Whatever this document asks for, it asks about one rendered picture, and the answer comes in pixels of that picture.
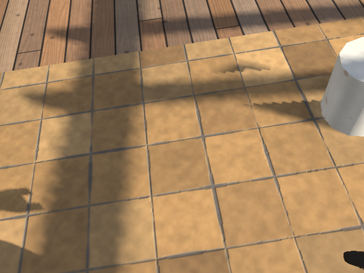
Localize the right robot hand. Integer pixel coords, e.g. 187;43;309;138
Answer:
344;251;364;270

